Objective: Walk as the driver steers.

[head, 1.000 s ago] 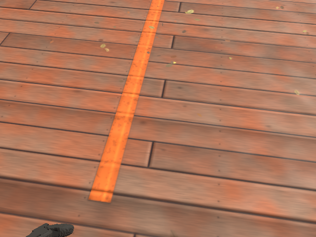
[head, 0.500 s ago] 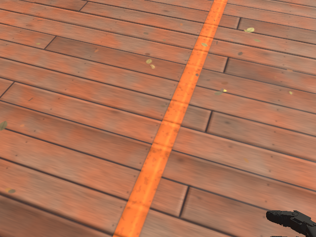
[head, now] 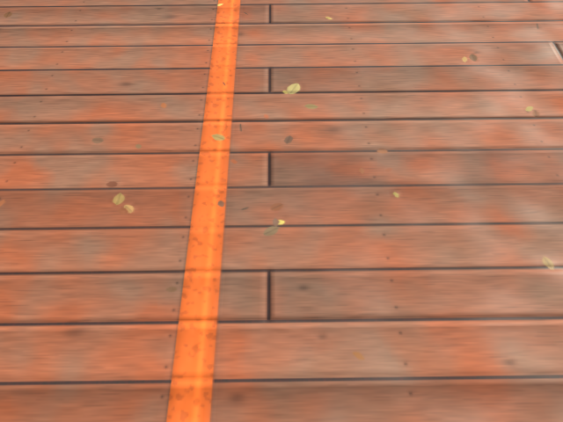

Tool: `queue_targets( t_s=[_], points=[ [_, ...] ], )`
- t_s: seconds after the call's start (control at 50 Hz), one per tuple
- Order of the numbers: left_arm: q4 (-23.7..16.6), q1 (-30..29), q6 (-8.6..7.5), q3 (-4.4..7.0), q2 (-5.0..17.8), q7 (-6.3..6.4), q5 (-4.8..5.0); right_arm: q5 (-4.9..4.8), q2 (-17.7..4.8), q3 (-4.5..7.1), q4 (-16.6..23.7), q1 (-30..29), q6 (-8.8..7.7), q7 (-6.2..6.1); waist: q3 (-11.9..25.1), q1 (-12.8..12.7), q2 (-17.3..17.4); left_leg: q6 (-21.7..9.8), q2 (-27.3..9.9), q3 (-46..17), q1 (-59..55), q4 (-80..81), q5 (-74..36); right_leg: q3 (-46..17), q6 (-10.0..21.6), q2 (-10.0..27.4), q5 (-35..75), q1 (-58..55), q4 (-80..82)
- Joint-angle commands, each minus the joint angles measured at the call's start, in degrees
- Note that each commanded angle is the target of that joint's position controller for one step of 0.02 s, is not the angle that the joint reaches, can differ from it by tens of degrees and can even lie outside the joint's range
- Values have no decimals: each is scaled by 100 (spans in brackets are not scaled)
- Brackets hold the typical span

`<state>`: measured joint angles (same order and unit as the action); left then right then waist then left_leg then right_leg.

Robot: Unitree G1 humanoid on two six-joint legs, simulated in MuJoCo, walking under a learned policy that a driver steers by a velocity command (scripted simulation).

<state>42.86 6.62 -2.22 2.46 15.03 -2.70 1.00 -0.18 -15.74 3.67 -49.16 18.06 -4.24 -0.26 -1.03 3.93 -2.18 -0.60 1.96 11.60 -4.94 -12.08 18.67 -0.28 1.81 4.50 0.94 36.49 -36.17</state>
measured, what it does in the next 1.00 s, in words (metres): walks ahead: right foot, then left foot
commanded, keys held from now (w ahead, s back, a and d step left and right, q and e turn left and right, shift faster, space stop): w+e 0.44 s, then w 0.06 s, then q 0.50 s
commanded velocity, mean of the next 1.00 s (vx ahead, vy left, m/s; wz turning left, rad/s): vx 0.35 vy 0.00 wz -0.19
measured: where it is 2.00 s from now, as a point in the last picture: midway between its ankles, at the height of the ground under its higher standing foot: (291, 402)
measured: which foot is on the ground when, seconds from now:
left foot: down 0.00-0.10, up 0.12-0.52, down 0.54-1.00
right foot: up 0.00-0.06, down 0.08-0.56, up 0.58-0.98, down 1.00-1.00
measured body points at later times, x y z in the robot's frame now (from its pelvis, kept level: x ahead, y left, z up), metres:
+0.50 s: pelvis +0.29 -0.03 +0.00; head +0.32 -0.05 +0.45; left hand +0.42 +0.24 -0.10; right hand +0.45 -0.32 -0.08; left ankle +0.49 +0.07 -0.71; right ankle +0.18 -0.11 -0.73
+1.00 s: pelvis +0.45 -0.06 +0.00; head +0.48 -0.06 +0.45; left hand +0.68 +0.17 -0.08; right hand +0.50 -0.36 -0.11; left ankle +0.49 +0.05 -0.73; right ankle +0.47 -0.19 -0.74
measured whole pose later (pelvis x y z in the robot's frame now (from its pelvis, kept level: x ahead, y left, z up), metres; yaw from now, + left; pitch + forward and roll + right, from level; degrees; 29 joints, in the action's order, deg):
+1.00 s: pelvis +0.45 -0.06 +0.00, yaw -7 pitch +2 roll +0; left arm 37.8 5.7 -0.9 3.2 15.9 1.6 0.1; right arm -1.5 -18.0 4.5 -44.0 13.2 1.6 -1.4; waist -1.5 2.9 0.1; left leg -1.2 6.4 -10.7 17.3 -28.8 12.5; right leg -5.7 -2.2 -1.6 -11.1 18.5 -27.5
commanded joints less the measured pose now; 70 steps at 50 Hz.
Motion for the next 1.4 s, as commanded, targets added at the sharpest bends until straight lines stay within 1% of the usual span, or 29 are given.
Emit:
queue_targets(
  t_s=[0.02, 0.08, 0.1, 0.12, 0.14, 0.16, 0.2, 0.28, 0.38, 0.5, 0.54, 0.56, 0.58, 0.6, 0.62, 0.64, 0.68, 0.72, 0.8, 0.88, 0.98, 1.0, 1.02, 1.04, 1.06, 1.1, 1.22, 1.34, 1.4],
  points=[
    [-686, -514, -78, 138, 496, -102, 4, -68, -1129, 288, 221, -34, 102, -87, -192, -137, 613, -664, -1832, -256, -276, -511, -4682, 394, 270, -253, -788, 30, 129],
    [-271, 1514, -20, 553, 1234, 6, 28, -52, -1146, 260, 344, -186, 200, -195, 991, -1241, 453, -226, -1417, 46, 924, -3514, -5298, 246, 828, -670, -732, -3126, 554],
    [-212, 1885, 12, 710, 1905, 120, 51, 142, -474, 41, 628, 234, 70, -128, 1542, -941, -904, 155, -571, -20, 3427, -5668, -1227, -2447, 1711, 796, -1062, -5276, 687],
    [-379, 1895, -59, 621, 1784, 100, 37, 82, -426, -50, 709, 120, -180, -28, 2376, -939, -912, 211, 178, -1351, 4613, -6742, 1598, -4881, 2393, 1546, -1558, -6130, 1652],
    [-357, 1795, -104, 500, 1359, 93, -14, -158, -830, 64, 852, -505, -334, 64, 1832, -1153, -465, 77, -216, -1786, 5200, -6856, 1196, -4092, 2027, 1347, -1537, -5860, 1811],
    [-373, 1511, -135, 448, 1167, 104, 2, -194, -810, 37, 939, -752, -419, 82, 1164, -1002, -191, -27, -466, -1692, 5223, -6429, 685, -3250, 1785, 1095, -1210, -5042, 1824],
    [-549, 816, -132, 335, 834, 131, -34, 34, -854, 107, 862, -760, -386, 10, 499, -523, 138, 38, -817, -1633, 4493, -5481, 118, -2283, 1506, 668, -169, -3493, 2020],
    [-645, 714, -152, 372, 980, 239, -48, 112, -617, 80, 927, -686, -151, -1, 310, -278, -15, 384, -781, -1467, 3963, -4547, -428, -1691, 1551, 379, 622, -2393, 2336],
    [-510, 1111, -77, 423, 1113, 360, 15, 55, -386, -38, 1210, -1776, -181, 54, 120, -708, -237, 511, -360, -1389, 3428, -2374, -2230, -1362, 1123, -12, -255, -2010, 2238],
    [-334, 1387, -15, 407, 988, 393, 11, -22, -747, 87, 1255, -1751, -316, 182, 142, -634, -484, 172, -328, -1593, 3024, -1645, -1824, -2152, 903, 461, -659, -2866, 1475],
    [-348, 1300, 16, 323, 738, 389, -53, 149, -904, 181, 1041, -1004, -373, 152, 475, -262, -451, -162, -331, -1378, 2017, -1296, -2102, -1791, 576, 36, 691, -3005, 407],
    [-468, 1374, 17, 222, 517, 407, -151, 273, -1177, 221, 1007, -382, -401, 144, 1283, -60, 107, -517, -1152, -2196, 734, -1569, -3350, -1411, 310, -331, 22, -2537, -1015],
    [-373, 2448, -28, 142, 236, 406, -35, 291, -1593, 342, 768, 50, -311, 180, 1949, -405, 1986, -1726, -2329, -4471, -1037, -1399, -3835, -829, -211, -1227, -2962, -690, -3079],
    [-259, 2516, -47, 187, 692, 407, -40, 10, -1171, 249, 725, 181, -268, 247, 1965, -294, 1708, -1847, -2476, -5367, -1091, -974, -2948, -1102, -306, -1042, -3786, -52, -3773],
    [-358, 1792, -19, 262, 983, 401, -37, -55, -884, 148, 842, -225, -229, 249, 1299, -186, 1084, -1621, -2219, -4626, -518, -946, -2869, -996, -356, -742, -3386, 166, -4018],
    [-481, 1208, 15, 258, 996, 430, -116, 3, -727, 67, 930, -599, -171, 249, 946, -198, 567, -1419, -1923, -3936, 136, -947, -3340, -728, -392, -521, -3035, 45, -3813],
    [-677, 778, 33, 254, 829, 445, -234, 27, -557, -17, 900, -845, -119, 218, 575, -382, 540, -1288, -1481, -3212, 1025, -911, -4561, -624, -435, -235, -2683, -371, -2951],
    [-689, 852, 57, 180, 521, 460, -175, 43, -746, 51, 811, -822, -55, 180, 634, -507, 900, -1240, -1197, -2850, 1241, -889, -5091, -438, -529, -333, -2694, -778, -1997],
    [-653, 703, 169, 186, 559, 543, -117, -53, -1216, 248, 819, -759, 165, 40, 981, -477, 893, -1329, -1242, -2972, 1502, -790, -4411, -382, -656, -561, -2126, -1316, -1063],
    [-778, 192, 264, 214, 572, 533, -101, -127, -1130, 265, 852, -796, 372, -57, 695, -365, 955, -1151, -1048, -3270, 1945, -638, -2251, -503, -631, -671, -1778, -1525, -517],
    [-716, 353, 17, 283, 635, 413, -61, -161, -980, 250, 976, -943, 558, -158, 542, -574, 1021, -784, -716, -3698, 1960, -1209, -1726, -460, -377, -620, -822, -2418, 1508],
    [-717, 488, -1, 353, 911, 437, -134, -118, -758, 180, 1011, -779, 567, -168, 750, -505, 661, -508, -478, -3474, 2358, -1743, -871, -921, -103, 119, -418, -3085, 1631],
    [-826, 275, 62, 436, 1362, 478, -260, -58, -465, 105, 1065, -387, 536, -152, 744, -150, -800, -130, 345, -2469, 3331, -2898, 1063, -2137, 603, 1302, 968, -3579, 1643],
    [-784, 397, 81, 434, 1225, 437, -392, -44, -840, 206, 1097, -386, 488, -147, 747, -308, -1223, 144, 384, -1945, 3821, -4163, 1982, -2883, 1325, 1963, 1507, -3322, 1772],
    [-837, 264, 61, 351, 959, 431, -339, -56, -1170, 323, 1006, -292, 498, -138, 652, -274, -758, 298, 125, -2005, 3869, -4964, 1720, -2554, 1376, 1813, 1446, -3202, 1734],
    [-869, -123, 62, 275, 699, 433, -203, -86, -1151, 387, 847, -217, 656, -182, 448, -172, -423, 520, -24, -1905, 3971, -5494, 1106, -1574, 967, 1189, 1063, -3054, 1613],
    [-672, 146, 197, 359, 930, 533, -199, -122, -654, 205, 1329, -885, 724, -59, 498, -512, -732, 755, -304, -1385, 3800, -4467, 435, -688, 1121, 1066, 1286, -3301, 1691],
    [-571, 108, 230, 478, 1244, 431, -59, -102, -754, 218, 1553, -952, 776, 109, 569, -534, -845, 424, -321, -928, 2728, -2905, 207, -348, 1034, 1316, 1070, -3120, 1523],
    [-421, 191, 202, 456, 1113, 411, 81, -77, -841, 311, 1419, -462, 795, 134, 585, -247, -555, -48, -100, -846, 1523, -1283, -1075, 99, 430, 1073, 262, -2588, 709]
  ],
)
